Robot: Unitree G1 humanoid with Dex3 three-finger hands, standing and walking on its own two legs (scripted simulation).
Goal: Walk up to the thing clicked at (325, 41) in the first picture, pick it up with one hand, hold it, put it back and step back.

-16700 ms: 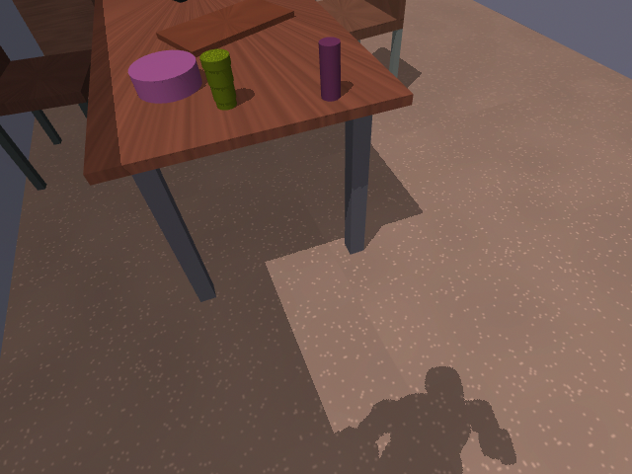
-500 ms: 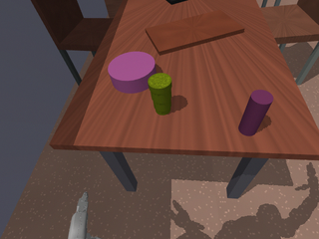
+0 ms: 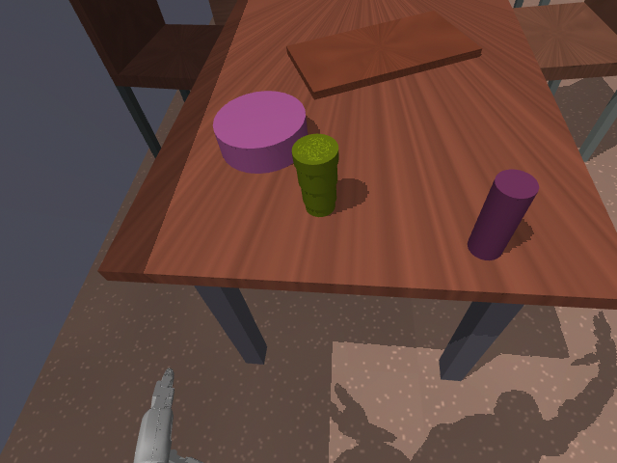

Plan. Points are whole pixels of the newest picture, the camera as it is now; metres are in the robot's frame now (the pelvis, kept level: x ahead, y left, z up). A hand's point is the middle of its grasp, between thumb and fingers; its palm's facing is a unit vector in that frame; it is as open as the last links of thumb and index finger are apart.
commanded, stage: go down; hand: right
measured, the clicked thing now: (499, 218) +0.44 -0.21 +0.04
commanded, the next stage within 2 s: approach in 0.32 s
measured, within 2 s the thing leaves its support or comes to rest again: neither
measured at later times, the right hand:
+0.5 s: hand out of the picture +0.35 -0.39 +0.17, palm faces +0.21 +0.98 +0.00, open 17.5 cm
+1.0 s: hand (553, 241) +0.41 -0.28 +0.02, palm faces +0.13 +0.99 +0.05, open 17.6 cm
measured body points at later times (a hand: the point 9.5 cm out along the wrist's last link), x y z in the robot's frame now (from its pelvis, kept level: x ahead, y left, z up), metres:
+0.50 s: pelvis +0.00 +0.00 +0.00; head +0.03 -0.02 +0.45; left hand +0.16 +0.26 -0.06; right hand +0.34 -0.44 +0.17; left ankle +0.00 +0.13 -0.72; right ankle -0.01 -0.12 -0.72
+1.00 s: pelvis -0.01 +0.00 -0.03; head +0.08 -0.03 +0.41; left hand +0.13 +0.27 -0.08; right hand +0.40 -0.33 +0.02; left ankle +0.00 +0.13 -0.72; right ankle -0.01 -0.12 -0.72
